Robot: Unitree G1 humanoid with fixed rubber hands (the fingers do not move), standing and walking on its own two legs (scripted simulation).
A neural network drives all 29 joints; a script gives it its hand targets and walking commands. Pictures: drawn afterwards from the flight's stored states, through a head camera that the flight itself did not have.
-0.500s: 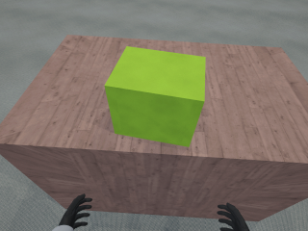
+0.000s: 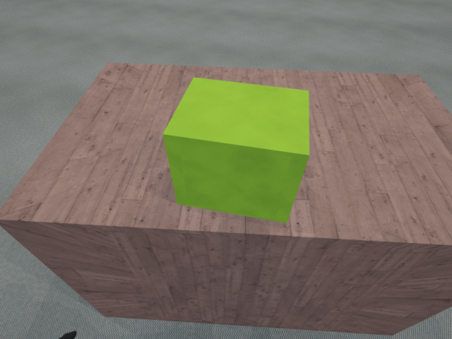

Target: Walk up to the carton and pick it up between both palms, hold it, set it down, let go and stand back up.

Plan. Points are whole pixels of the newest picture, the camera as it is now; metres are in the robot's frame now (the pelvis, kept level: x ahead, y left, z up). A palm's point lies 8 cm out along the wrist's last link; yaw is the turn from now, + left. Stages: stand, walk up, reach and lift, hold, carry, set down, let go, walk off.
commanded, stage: stand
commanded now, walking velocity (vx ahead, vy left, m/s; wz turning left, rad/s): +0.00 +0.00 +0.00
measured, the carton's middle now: (240, 149) +0.48 -0.01 +0.07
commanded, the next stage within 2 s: none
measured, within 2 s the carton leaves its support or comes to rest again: neither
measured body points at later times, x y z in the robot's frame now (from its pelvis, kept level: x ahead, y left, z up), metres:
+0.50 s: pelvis -0.01 +0.01 +0.00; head -0.01 +0.00 +0.45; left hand +0.06 +0.31 -0.12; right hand +0.07 -0.29 -0.13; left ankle -0.02 +0.11 -0.74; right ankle -0.01 -0.12 -0.74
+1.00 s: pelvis -0.02 +0.00 +0.01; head -0.01 +0.00 +0.46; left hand +0.05 +0.31 -0.12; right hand +0.04 -0.31 -0.13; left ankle -0.02 +0.11 -0.74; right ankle -0.01 -0.12 -0.74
